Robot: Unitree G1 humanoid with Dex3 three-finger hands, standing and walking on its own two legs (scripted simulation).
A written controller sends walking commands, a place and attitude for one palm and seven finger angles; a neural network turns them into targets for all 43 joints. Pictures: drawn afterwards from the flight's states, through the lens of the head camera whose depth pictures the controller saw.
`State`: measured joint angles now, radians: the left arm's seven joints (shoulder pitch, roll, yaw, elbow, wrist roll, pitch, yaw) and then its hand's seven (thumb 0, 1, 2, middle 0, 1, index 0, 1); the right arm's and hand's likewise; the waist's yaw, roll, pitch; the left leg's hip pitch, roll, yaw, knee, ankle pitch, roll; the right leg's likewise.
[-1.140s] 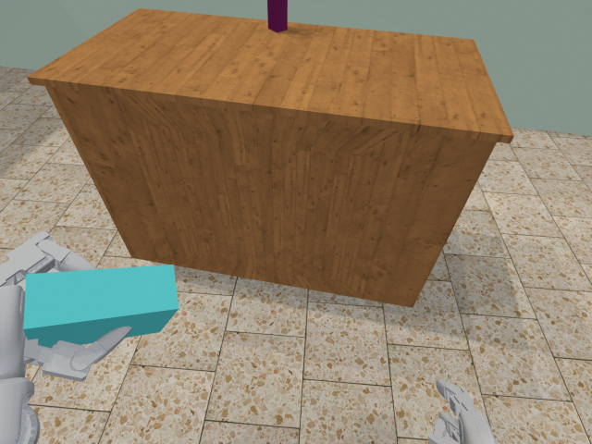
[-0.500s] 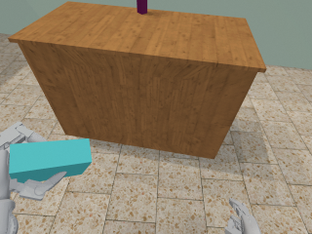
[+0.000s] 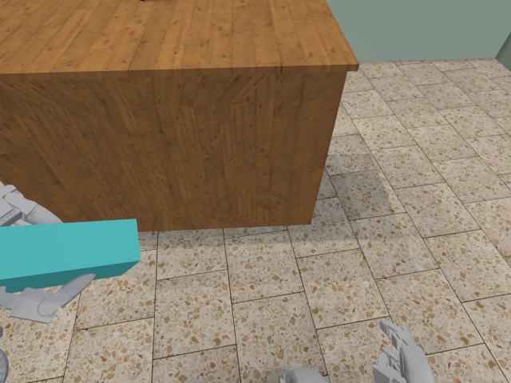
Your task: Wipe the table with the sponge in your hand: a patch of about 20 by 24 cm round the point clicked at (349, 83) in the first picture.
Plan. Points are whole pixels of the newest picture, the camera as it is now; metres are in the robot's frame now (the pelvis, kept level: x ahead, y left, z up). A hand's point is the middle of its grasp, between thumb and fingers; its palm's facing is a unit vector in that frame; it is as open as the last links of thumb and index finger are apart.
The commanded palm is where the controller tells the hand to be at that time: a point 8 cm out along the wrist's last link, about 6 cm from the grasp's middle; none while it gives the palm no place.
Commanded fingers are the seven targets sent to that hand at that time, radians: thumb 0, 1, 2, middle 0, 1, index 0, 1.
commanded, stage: turn to face it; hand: left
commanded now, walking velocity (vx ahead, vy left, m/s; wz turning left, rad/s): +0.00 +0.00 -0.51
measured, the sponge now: (90, 253) +0.22 +0.21 +0.16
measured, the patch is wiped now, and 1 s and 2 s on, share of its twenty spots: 0.00 0.00 0.00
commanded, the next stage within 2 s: take the last steps up to it in 0.36 s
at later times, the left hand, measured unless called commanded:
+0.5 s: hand (145, 245) +0.22 +0.14 +0.19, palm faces +0.19 -0.86 -0.47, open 9.2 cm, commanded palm +0.18 +0.19 +0.20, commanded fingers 0.00 0.10 1.30 -1.20 -1.60 -1.20 -1.60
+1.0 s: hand (141, 254) +0.21 +0.14 +0.19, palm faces +0.20 -0.85 -0.48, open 9.2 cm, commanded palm +0.17 +0.19 +0.20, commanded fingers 0.00 0.10 1.30 -1.20 -1.60 -1.20 -1.60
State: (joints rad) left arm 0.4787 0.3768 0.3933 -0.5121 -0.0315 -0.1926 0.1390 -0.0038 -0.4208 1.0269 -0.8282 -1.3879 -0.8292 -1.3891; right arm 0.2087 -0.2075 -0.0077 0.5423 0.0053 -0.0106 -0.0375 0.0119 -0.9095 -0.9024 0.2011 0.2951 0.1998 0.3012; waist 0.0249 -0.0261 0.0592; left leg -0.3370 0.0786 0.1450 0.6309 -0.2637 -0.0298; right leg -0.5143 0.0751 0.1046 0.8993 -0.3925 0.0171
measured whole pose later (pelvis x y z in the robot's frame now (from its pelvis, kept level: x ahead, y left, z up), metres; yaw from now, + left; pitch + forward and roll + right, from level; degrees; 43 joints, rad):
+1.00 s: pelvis -0.04 -0.05 +0.03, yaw -11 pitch -1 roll +3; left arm 0.49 0.36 0.33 -0.41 0.00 -0.27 0.13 0.00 -0.42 1.03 -0.83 -1.39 -0.83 -1.39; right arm 0.26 -0.22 -0.01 0.66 -0.01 -0.07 -0.04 0.01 -0.91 -0.90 0.20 0.30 0.20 0.30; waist 0.00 -0.01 0.01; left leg -0.48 0.06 0.06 0.87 -0.28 -0.01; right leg -0.23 -0.02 -0.07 0.45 -0.21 -0.07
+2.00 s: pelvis +0.19 -0.01 +0.01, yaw -16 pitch +0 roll +2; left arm 0.45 0.39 0.39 -0.50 -0.02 -0.24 0.15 0.00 -0.43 1.03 -0.83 -1.39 -0.83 -1.39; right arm 0.19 -0.14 0.00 0.61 0.01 -0.13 -0.04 0.01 -0.91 -0.90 0.20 0.29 0.20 0.30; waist -0.01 -0.02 0.04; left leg -0.30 0.08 0.16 0.56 -0.26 -0.01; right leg -0.45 -0.08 -0.10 0.97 -0.46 0.02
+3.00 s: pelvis +0.37 -0.06 +0.02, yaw -15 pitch -1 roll +3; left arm 0.45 0.33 0.35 -0.43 -0.01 -0.24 0.15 0.00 -0.43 1.04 -0.83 -1.39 -0.84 -1.39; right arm 0.20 -0.23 0.00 0.67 -0.01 -0.05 -0.05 0.01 -0.91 -0.90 0.20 0.30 0.20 0.30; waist 0.00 0.00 0.06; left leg -0.45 0.04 0.08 0.94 -0.36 -0.03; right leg -0.24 -0.08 -0.15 0.53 -0.28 -0.04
